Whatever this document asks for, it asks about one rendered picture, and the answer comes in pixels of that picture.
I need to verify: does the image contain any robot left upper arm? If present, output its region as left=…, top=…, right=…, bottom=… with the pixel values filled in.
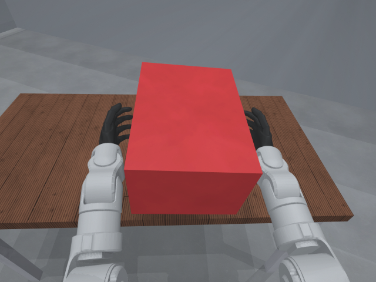
left=65, top=263, right=128, bottom=282

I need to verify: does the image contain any robot left forearm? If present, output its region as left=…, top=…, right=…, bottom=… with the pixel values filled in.
left=63, top=143, right=125, bottom=282

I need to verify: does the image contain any carton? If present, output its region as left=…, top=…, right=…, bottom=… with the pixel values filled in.
left=124, top=62, right=263, bottom=214

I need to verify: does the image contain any table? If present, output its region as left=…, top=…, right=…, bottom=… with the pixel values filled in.
left=0, top=93, right=354, bottom=281

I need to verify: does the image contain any robot right upper arm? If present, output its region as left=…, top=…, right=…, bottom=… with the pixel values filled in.
left=278, top=253, right=348, bottom=282

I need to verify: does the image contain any left robot hand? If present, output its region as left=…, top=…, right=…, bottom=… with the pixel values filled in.
left=99, top=103, right=133, bottom=145

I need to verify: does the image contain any robot right forearm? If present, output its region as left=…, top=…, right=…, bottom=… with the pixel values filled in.
left=256, top=146, right=350, bottom=282

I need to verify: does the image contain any right robot hand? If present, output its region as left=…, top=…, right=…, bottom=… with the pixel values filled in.
left=244, top=107, right=274, bottom=150

